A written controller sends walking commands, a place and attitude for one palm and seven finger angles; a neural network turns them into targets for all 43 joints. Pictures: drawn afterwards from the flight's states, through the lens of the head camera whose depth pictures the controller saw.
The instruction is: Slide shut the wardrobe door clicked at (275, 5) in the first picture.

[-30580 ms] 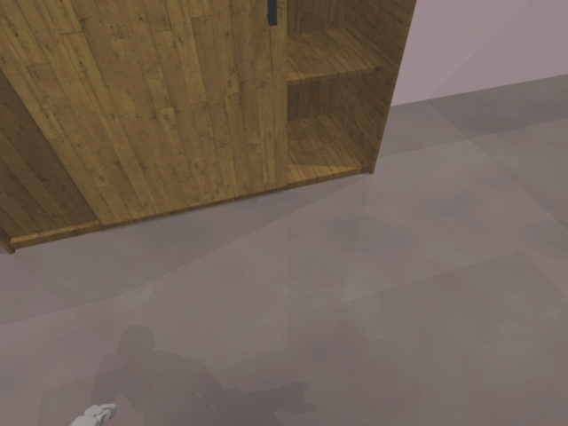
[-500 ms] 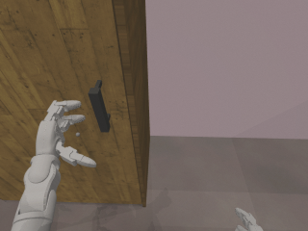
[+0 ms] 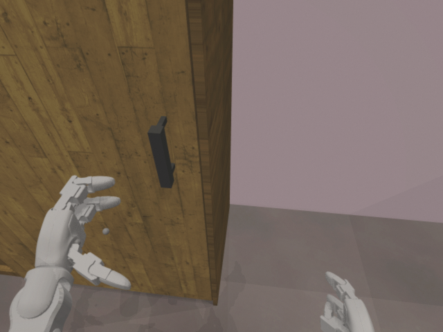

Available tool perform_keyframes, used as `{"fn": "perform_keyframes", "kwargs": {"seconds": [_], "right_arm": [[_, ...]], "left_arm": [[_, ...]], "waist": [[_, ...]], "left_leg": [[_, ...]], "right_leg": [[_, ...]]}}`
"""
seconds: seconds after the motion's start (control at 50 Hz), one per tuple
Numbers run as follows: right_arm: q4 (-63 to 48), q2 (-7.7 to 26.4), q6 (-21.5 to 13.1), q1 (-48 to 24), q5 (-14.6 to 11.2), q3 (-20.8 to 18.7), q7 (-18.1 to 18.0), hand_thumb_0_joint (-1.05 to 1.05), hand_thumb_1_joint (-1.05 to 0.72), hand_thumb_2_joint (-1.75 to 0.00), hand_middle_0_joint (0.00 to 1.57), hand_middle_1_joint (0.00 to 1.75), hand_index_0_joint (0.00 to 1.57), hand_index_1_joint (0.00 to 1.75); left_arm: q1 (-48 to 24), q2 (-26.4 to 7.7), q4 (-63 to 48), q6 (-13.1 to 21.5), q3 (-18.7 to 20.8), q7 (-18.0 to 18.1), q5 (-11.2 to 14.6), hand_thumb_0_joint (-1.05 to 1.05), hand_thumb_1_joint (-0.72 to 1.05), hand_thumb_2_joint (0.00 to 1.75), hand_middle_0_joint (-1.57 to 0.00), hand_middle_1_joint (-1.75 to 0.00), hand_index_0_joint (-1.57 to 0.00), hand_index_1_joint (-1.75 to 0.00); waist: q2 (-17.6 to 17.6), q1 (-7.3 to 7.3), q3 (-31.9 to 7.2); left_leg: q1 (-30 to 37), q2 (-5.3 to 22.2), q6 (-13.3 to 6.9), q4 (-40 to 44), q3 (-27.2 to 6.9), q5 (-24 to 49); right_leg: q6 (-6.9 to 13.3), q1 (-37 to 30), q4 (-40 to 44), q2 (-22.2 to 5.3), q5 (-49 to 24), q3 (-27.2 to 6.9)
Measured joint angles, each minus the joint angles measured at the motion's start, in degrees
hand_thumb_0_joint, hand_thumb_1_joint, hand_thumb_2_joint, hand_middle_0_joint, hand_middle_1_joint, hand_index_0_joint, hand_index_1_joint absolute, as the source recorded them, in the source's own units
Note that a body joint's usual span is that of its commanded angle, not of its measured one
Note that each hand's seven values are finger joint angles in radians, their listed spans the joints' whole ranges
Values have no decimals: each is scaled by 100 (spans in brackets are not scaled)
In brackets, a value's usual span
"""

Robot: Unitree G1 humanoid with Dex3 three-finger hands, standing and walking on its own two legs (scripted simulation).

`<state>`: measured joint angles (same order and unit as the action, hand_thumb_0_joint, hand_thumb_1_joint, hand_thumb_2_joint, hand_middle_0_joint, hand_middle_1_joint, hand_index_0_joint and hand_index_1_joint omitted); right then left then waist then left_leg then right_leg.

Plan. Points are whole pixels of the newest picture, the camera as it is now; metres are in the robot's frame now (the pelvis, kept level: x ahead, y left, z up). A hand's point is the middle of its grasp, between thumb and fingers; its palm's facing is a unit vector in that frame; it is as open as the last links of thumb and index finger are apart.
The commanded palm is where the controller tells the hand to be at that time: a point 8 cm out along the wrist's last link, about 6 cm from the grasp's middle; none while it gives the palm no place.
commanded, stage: draw the hand back to the body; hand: left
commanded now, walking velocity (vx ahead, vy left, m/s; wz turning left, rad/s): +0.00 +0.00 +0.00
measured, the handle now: (165, 152) +0.41 +0.17 +0.13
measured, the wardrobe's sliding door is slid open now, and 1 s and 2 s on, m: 0.00 0.00 0.00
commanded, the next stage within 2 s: step back with the hand held close in 1.62 s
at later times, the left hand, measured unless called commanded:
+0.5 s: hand (88, 234) +0.21 +0.23 +0.14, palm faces +0.09 -0.99 -0.07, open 14.7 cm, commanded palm +0.17 +0.28 +0.15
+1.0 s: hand (64, 219) +0.22 +0.26 +0.16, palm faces +0.39 -0.85 -0.35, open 11.3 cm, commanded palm +0.17 +0.30 +0.17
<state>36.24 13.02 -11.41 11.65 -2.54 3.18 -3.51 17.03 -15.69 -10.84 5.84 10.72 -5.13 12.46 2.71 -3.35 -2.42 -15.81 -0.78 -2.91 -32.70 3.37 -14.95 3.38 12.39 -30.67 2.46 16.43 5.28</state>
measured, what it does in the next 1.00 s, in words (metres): stands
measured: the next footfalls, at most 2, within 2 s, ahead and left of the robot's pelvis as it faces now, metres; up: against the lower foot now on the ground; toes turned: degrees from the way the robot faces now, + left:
none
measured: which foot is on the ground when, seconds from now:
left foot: down 0.00-1.00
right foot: down 0.00-1.00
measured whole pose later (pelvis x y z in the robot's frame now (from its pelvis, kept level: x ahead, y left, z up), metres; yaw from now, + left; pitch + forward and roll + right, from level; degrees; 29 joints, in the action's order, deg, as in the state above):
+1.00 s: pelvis +0.02 +0.02 +0.01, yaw -1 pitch -5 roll -1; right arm 37.2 13.1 -7.4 12.3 -0.6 1.4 -2.5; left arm 26.3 -19.6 -20.7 5.4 15.3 6.0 5.0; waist 3.7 -3.8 1.0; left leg -6.5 -2.0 -4.0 -24.8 4.5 -13.7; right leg 2.0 3.2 -22.3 1.8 14.3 3.6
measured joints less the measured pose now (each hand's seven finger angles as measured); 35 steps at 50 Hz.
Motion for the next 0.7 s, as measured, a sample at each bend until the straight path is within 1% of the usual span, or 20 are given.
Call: {"fn": "perform_keyframes", "kwargs": {"seconds": [0.06, 0.08, 0.12, 0.16, 0.22, 0.28, 0.34, 0.46, 0.56, 0.58, 0.62, 0.64, 0.66, 0.7], "right_arm": [[62, 23, -12, 9, -12, -1, -41, 1, -90, -90, 20, 30, 21, 30], [99, 43, -34, 11, -41, 11, -66, 1, -90, -90, 20, 30, 21, 30], [180, 89, -100, 45, -107, 40, -144, 1, -90, -90, 20, 30, 21, 30], [244, 120, -186, 72, -137, 57, -202, 1, -90, -90, 20, 30, 21, 30], [250, 138, -319, 97, -146, 47, -195, 1, -90, -90, 20, 30, 21, 30], [189, 158, -403, 126, -156, 10, -142, 1, -90, -90, 20, 30, 21, 30], [130, 199, -444, 169, -169, -34, -108, 1, -90, -90, 20, 30, 20, 30], [129, 274, -532, 225, -177, -88, -133, 1, -90, -90, 20, 30, 20, 30], [194, 262, -593, 157, -182, -58, -189, 1, -90, -90, 20, 30, 20, 30], [189, 245, -571, 131, -131, -77, -180, 1, -90, -90, 20, 30, 20, 30], [163, 205, -478, 50, -16, -111, -125, 1, -90, -90, 20, 30, 20, 30], [139, 180, -411, 16, 25, -122, -91, 1, -90, -90, 20, 30, 20, 30], [113, 154, -339, -6, 56, -130, -59, 1, -90, -90, 20, 30, 20, 30], [71, 111, -212, -9, 102, -143, -11, 1, -90, -90, 20, 30, 20, 30]], "left_arm": [[-47, -62, 84, 8, 75, -31, 39, -1, -56, 19, -26, -115, -25, -115], [-118, -76, 171, -31, 115, -147, 178, -1, -56, 19, -26, -115, -25, -115], [-308, -130, 349, -266, 185, -525, 466, -1, -56, 19, -25, -115, -25, -115], [-443, -243, 444, -493, 251, -829, 596, -1, -56, 19, -25, -115, -25, -115], [-425, -366, 413, -649, 410, -1044, 731, -1, -56, 19, -25, -115, -25, -115], [-287, -405, 331, -725, 631, -1105, 846, -1, -56, 19, -25, -115, -25, -115], [-115, -384, 192, -816, 776, -1088, 879, -1, -55, 19, -25, -115, -25, -115], [188, -318, -147, -887, 780, -1061, 851, -1, -55, 20, -25, -115, -25, -115], [134, -370, -209, -898, 777, -1062, 832, -1, -52, 21, -25, -113, -25, -113], [118, -406, -251, -855, 730, -858, 609, -1, -51, 22, -25, -113, -25, -112], [178, -432, -367, -652, 627, -229, 158, -1, -47, 24, -25, -110, -25, -110], [251, -415, -431, -543, 589, 50, -14, -1, -44, 25, -25, -109, -25, -108], [340, -389, -500, -447, 552, 279, -153, -1, -42, 26, -25, -107, -24, -107], [512, -330, -637, -303, 455, 608, -362, -1, -36, 29, -25, -104, -24, -103]], "waist": [[10, -10, 39], [27, 0, 66], [63, 4, 92], [93, 18, 81], [113, 88, 11], [120, 144, -54], [117, 152, -92], [100, 87, -99], [97, 30, -22], [109, 12, 15], [140, 12, 105], [141, 16, 147], [135, 16, 182], [115, -3, 242]], "left_leg": [[-44, 14, 19, -53, -45, -3], [-39, 16, 24, -60, -71, 0], [7, 20, 30, -37, -121, 18], [64, 31, 37, 1, -132, 29], [117, 48, 49, 62, -92, 37], [121, 70, 62, 75, -38, 21], [115, 81, 61, 59, -10, -3], [119, 68, 43, 7, -38, -43], [154, 48, 31, -10, -87, -45], [175, 56, 30, -4, -91, -42], [222, 78, 27, 40, -86, -25], [253, 80, 19, 87, -72, -5], [288, 78, 12, 146, -53, 19], [374, 60, -2, 273, -16, 65]], "right_leg": [[21, 17, -20, 14, 3, 46], [26, -7, -4, 19, -2, 71], [30, -93, 78, 31, -31, 116], [38, -166, 154, 48, -63, 124], [45, -195, 202, 64, -83, 79], [46, -172, 194, 82, -78, 22], [44, -153, 171, 91, -61, -8], [29, -184, 151, 80, -26, 19], [20, -254, 176, 66, -29, 67], [21, -291, 213, 76, -44, 69], [26, -369, 337, 104, -113, 58], [22, -399, 397, 108, -149, 41], [14, -428, 455, 108, -181, 21], [-8, -491, 552, 94, -227, -20]]}}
